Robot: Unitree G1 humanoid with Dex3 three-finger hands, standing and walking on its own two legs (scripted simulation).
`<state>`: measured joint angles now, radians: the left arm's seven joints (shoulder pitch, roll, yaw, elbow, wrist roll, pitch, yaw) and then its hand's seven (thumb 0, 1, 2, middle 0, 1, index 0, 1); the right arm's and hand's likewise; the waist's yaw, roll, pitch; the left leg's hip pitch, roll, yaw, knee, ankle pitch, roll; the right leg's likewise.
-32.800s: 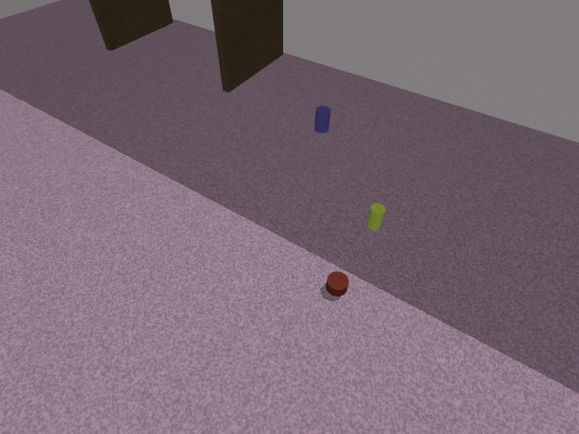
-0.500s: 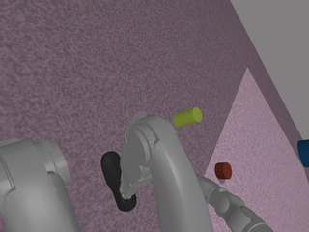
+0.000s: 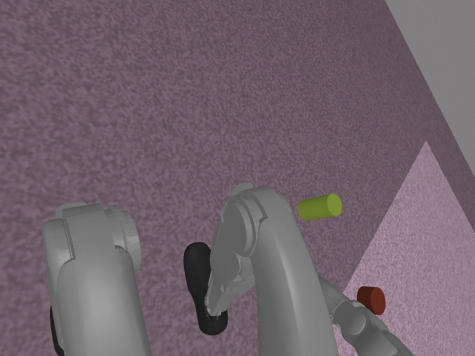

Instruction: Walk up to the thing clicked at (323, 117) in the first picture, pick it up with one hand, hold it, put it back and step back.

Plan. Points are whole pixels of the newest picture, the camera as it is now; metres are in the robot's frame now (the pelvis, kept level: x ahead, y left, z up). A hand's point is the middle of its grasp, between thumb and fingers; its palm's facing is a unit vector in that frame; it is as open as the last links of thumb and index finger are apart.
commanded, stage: settle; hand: left
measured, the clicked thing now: out of the picture +0.43 +0.32 -0.19
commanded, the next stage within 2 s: lift in 1.24 s
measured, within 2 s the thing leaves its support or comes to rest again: neither
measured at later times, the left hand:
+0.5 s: hand out of the picture +0.42 +0.33 -0.04, palm faces +0.40 -0.92 -0.05, open 7.2 cm
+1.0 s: hand out of the picture +0.43 +0.31 +0.02, palm faces +0.42 -0.91 -0.04, open 7.2 cm
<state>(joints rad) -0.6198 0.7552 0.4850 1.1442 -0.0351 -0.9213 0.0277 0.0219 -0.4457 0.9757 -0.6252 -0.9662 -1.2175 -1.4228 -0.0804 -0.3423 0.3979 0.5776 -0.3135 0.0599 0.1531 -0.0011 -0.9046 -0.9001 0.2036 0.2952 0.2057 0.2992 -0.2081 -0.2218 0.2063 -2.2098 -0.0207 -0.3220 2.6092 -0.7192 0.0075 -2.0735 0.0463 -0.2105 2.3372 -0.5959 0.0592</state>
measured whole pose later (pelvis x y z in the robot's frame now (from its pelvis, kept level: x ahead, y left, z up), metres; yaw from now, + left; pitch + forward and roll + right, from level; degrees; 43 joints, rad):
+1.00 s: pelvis +0.02 -0.02 +0.06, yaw +9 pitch +32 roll -7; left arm -0.64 0.46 0.48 0.94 -0.10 -0.64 -0.12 0.01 -0.45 0.97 -0.64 -0.95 -1.29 -1.45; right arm 0.08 -0.29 0.09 0.68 -0.12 0.06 0.07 0.00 -0.91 -0.90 0.20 0.29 0.20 0.30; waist -0.15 -0.02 -0.09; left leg -2.18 -0.01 -0.13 2.34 -0.72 -0.03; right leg -2.15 -0.01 -0.06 2.24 -0.66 0.03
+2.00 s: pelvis +0.03 -0.02 +0.16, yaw +12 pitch +33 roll -4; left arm -0.42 0.32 0.35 0.60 -0.15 -0.46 -0.11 0.00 -0.42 0.93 -0.62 -0.98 -1.29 -1.43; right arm 0.11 -0.27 0.00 0.64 -0.02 0.00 0.01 0.01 -0.92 -0.89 0.20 0.29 0.20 0.30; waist -0.08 0.02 -0.18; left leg -1.91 0.00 -0.08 2.01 -0.69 -0.02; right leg -1.89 -0.02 -0.03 1.96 -0.65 0.02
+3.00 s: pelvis +0.09 -0.01 +0.39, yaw +14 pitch +15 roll -2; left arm -0.18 0.19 0.14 0.46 -0.13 -0.36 0.04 0.00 -0.43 0.94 -0.62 -0.97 -1.26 -1.39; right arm 0.22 -0.21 0.01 0.67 -0.01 -0.04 -0.04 0.01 -0.92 -0.89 0.20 0.29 0.20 0.30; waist -0.02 0.01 -0.11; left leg -0.88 0.02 -0.04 1.14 -0.52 -0.01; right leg -0.87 -0.02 -0.03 1.09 -0.48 0.02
